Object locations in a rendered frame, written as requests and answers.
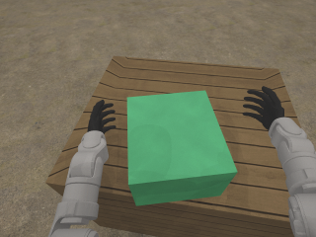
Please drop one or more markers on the pedestal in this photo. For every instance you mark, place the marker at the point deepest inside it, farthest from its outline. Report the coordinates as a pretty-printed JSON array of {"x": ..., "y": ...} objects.
[{"x": 254, "y": 204}]

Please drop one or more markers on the right robot forearm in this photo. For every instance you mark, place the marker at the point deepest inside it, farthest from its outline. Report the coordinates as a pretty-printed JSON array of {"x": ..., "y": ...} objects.
[{"x": 296, "y": 154}]

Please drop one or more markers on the robot right upper arm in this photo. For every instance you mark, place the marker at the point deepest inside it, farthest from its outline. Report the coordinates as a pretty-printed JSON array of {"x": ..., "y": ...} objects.
[{"x": 302, "y": 215}]

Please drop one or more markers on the robot left hand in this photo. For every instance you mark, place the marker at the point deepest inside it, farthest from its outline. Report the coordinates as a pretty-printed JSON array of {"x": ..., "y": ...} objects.
[{"x": 96, "y": 121}]

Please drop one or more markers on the robot right hand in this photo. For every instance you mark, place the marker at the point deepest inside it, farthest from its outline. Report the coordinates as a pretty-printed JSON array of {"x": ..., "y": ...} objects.
[{"x": 270, "y": 110}]

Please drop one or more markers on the left robot forearm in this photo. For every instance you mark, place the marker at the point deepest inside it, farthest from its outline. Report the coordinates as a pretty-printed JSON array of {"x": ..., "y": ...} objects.
[{"x": 79, "y": 203}]

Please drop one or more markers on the carton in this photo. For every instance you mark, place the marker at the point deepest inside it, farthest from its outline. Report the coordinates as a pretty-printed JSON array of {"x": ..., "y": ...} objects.
[{"x": 175, "y": 149}]

